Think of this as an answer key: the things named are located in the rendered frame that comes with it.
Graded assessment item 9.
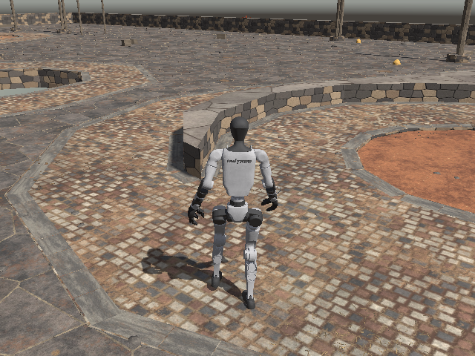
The left robot hand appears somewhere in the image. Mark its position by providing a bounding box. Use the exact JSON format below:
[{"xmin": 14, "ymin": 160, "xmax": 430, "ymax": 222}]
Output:
[{"xmin": 188, "ymin": 206, "xmax": 204, "ymax": 225}]

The right robot hand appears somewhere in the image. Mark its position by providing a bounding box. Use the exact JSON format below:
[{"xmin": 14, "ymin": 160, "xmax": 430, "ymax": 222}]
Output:
[{"xmin": 261, "ymin": 198, "xmax": 278, "ymax": 211}]

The robot left forearm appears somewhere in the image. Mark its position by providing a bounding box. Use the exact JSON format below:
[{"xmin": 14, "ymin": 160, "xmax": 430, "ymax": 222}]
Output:
[{"xmin": 191, "ymin": 178, "xmax": 208, "ymax": 210}]

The robot right upper arm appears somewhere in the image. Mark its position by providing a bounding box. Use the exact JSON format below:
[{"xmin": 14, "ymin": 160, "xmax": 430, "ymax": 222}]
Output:
[{"xmin": 254, "ymin": 149, "xmax": 273, "ymax": 188}]

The robot left foot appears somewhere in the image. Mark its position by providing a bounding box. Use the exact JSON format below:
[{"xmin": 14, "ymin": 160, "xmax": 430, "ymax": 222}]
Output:
[{"xmin": 211, "ymin": 271, "xmax": 222, "ymax": 288}]

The robot left upper arm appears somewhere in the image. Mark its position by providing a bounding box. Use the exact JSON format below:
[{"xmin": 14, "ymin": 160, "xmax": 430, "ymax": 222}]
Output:
[{"xmin": 202, "ymin": 149, "xmax": 223, "ymax": 190}]

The robot right shin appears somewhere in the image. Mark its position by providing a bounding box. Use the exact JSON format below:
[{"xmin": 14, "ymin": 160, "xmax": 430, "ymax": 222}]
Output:
[{"xmin": 245, "ymin": 249, "xmax": 257, "ymax": 299}]

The robot right forearm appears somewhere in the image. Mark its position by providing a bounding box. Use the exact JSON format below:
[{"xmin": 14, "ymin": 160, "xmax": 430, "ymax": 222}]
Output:
[{"xmin": 266, "ymin": 178, "xmax": 278, "ymax": 202}]

